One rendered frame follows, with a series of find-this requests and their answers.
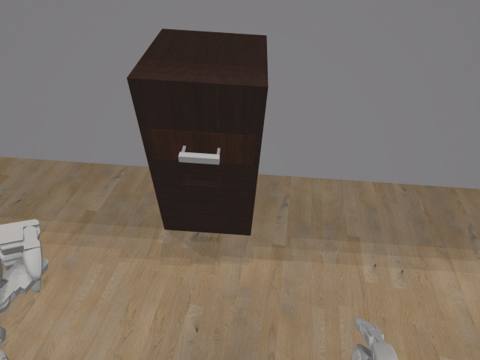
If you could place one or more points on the handle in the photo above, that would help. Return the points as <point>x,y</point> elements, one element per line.
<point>198,158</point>
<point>201,185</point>

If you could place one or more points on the drawer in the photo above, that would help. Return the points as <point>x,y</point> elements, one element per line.
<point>234,148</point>

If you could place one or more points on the robot right hand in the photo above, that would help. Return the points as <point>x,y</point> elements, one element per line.
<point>380,350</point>

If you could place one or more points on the robot left hand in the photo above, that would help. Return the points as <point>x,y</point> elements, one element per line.
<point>20,254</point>

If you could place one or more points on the cabinet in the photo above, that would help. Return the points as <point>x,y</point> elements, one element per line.
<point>211,82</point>

